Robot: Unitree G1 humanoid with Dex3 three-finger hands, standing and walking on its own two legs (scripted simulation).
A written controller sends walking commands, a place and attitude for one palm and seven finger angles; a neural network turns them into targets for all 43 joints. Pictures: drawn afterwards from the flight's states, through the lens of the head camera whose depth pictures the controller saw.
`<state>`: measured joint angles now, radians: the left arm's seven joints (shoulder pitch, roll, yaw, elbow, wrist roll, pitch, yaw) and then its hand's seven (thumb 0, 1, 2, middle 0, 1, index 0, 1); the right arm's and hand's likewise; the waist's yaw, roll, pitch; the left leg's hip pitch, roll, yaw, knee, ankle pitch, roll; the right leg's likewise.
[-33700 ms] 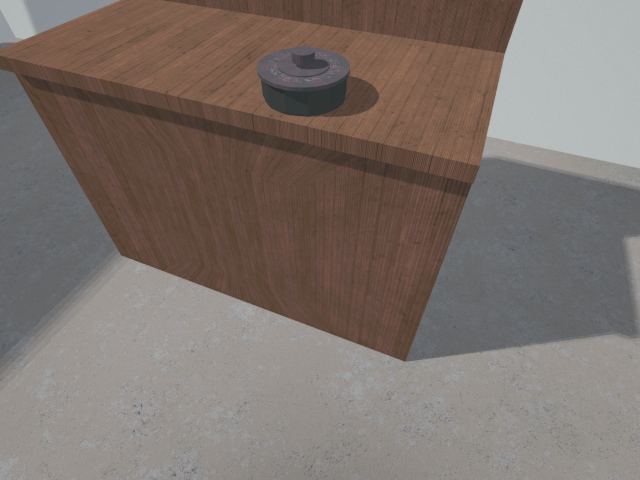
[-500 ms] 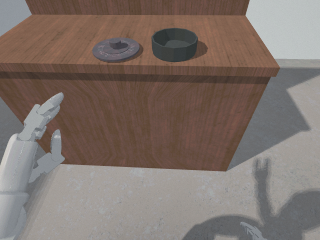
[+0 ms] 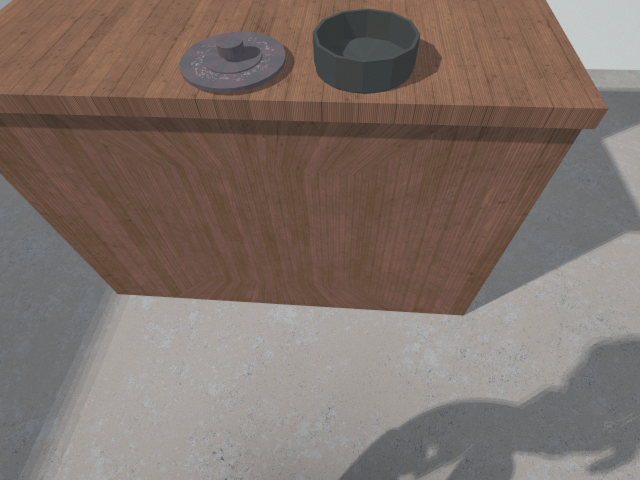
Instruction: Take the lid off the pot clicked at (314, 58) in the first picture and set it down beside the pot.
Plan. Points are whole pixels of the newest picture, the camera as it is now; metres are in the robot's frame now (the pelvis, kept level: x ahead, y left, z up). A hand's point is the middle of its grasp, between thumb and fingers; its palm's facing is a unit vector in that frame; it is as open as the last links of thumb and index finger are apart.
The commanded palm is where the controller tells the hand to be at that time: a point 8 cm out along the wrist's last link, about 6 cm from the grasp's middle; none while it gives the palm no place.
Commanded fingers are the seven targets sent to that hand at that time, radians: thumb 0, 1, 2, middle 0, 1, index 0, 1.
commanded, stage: let the arm hang, fingers relaxed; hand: left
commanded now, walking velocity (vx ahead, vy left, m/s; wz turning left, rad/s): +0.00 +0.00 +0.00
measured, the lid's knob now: (230, 46) +0.78 +0.19 +0.12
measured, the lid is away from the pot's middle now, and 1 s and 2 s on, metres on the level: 0.24 0.24 0.24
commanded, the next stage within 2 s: look to check the result in 1.02 s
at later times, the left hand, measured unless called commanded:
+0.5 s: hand out of the picture +0.05 +0.20 -0.16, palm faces -0.02 -0.98 -0.22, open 7.3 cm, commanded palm none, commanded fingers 0.00 0.90 0.90 -0.20 -0.30 -0.20 -0.30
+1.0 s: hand out of the picture -0.01 +0.18 -0.17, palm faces +0.00 -0.99 -0.16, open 7.4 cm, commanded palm none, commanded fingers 0.00 0.90 0.90 -0.20 -0.30 -0.20 -0.30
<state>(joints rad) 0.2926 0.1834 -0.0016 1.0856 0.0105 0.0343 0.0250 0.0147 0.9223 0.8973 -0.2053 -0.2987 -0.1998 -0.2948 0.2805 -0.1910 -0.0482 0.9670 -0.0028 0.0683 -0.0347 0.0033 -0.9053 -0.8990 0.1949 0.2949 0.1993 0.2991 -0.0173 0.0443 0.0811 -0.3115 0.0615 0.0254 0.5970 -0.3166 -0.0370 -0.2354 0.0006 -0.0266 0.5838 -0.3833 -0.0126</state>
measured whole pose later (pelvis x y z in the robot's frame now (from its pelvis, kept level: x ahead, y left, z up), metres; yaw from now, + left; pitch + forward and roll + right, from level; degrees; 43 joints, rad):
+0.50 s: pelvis +0.00 +0.02 +0.01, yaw -2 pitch -1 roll +0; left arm 0.18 0.16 0.02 1.15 0.01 0.01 0.04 0.01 0.93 0.90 -0.20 -0.30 -0.20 -0.29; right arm 0.31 -0.13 -0.04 1.10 -0.01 0.02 -0.04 0.00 -0.91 -0.90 0.19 0.29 0.20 0.30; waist -0.03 0.02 0.03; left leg -0.19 0.05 0.06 0.48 -0.27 -0.01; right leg -0.11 -0.01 0.01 0.43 -0.30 0.01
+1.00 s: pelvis +0.00 +0.03 +0.01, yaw -1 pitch -1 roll +0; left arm 0.27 0.11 0.01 1.20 0.01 0.01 0.04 0.01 0.90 0.90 -0.20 -0.30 -0.20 -0.29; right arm 0.31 -0.11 -0.04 1.11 -0.01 0.02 -0.05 0.00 -0.91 -0.90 0.20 0.29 0.20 0.30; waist -0.02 0.01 0.04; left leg -0.19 0.04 0.07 0.47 -0.27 0.00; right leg -0.11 -0.02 0.01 0.42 -0.30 0.03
